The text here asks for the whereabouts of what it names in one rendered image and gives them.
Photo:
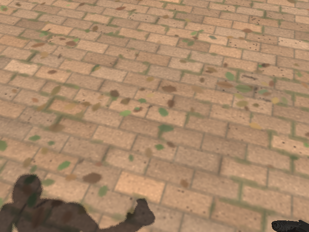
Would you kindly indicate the right robot hand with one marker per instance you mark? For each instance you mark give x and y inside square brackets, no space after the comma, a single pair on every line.
[290,226]

